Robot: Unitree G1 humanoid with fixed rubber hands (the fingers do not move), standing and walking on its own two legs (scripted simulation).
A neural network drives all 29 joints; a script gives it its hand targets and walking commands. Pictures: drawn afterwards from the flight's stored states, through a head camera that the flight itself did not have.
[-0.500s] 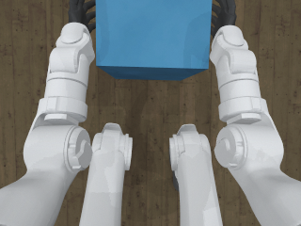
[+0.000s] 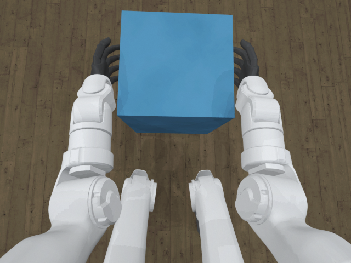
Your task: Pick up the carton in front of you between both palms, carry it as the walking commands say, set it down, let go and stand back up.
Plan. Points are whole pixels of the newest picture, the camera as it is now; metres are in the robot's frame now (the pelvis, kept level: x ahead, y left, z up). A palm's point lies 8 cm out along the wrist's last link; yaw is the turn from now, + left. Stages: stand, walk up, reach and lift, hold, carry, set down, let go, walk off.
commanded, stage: reach and lift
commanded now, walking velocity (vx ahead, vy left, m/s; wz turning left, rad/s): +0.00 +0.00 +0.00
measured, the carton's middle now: (174, 86) +0.51 +0.00 -0.12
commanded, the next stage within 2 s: none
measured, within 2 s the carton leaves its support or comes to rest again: neither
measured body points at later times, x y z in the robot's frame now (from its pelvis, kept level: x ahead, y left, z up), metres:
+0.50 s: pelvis +0.05 +0.00 +0.14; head +0.19 +0.00 +0.57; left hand +0.45 +0.15 +0.10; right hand +0.45 -0.15 +0.10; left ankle +0.11 +0.13 -0.49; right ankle +0.11 -0.13 -0.49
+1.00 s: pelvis +0.10 +0.00 +0.25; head +0.09 +0.00 +0.70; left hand +0.40 +0.15 +0.25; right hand +0.41 -0.15 +0.25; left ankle +0.11 +0.13 -0.49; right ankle +0.11 -0.13 -0.49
